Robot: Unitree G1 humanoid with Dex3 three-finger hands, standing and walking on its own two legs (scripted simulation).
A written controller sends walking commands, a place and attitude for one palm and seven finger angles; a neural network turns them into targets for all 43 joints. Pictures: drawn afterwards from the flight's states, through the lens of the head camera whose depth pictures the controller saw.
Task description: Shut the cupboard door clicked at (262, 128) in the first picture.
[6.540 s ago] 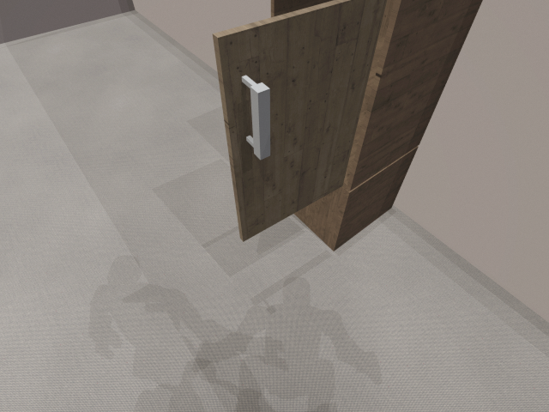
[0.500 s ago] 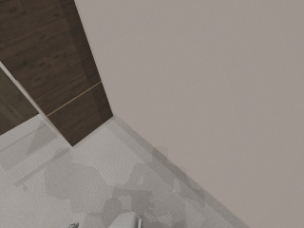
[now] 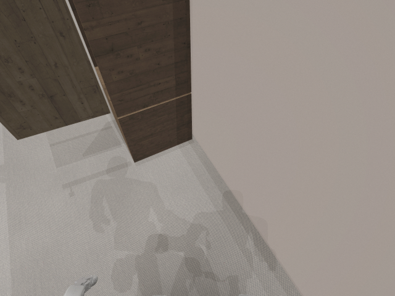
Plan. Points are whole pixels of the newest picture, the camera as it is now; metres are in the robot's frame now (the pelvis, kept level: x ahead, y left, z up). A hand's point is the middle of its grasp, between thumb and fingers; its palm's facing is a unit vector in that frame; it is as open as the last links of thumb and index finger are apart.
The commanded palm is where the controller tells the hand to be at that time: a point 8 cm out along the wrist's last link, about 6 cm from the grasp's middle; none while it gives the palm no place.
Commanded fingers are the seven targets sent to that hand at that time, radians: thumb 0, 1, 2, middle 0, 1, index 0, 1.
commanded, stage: turn to face it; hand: left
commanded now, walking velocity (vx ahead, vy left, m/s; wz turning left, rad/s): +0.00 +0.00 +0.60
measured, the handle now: out of the picture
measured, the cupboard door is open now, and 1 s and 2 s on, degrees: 86 86 86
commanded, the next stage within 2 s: take the last steps up to it in 0.72 s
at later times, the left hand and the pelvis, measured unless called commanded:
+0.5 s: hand out of the picture -0.01 +0.23 -0.18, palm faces +0.33 -0.91 -0.24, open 7.4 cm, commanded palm none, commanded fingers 0.00 0.90 0.90 -0.20 -0.30 -0.20 -0.30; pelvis +0.01 +0.01 -0.01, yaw +17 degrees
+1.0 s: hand out of the picture -0.04 +0.18 -0.16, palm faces +0.50 -0.84 -0.19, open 7.3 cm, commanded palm none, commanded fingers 0.00 0.90 0.90 -0.20 -0.30 -0.20 -0.30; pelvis +0.02 +0.00 +0.01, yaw +28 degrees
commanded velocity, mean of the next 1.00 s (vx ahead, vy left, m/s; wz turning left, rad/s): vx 0.06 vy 0.03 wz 0.37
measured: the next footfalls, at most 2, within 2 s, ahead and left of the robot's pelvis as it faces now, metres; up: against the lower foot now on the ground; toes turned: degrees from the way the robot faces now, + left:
right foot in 0.04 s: +0.05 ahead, -0.14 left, +0.00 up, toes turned -1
left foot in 0.36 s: +0.03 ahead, +0.12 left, +0.00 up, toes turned +19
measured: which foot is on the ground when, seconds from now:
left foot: down 0.00-0.04, up 0.06-0.34, down 0.36-0.72, up 0.74-1.00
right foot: up 0.00-0.02, down 0.04-0.36, up 0.38-0.70, down 0.72-1.00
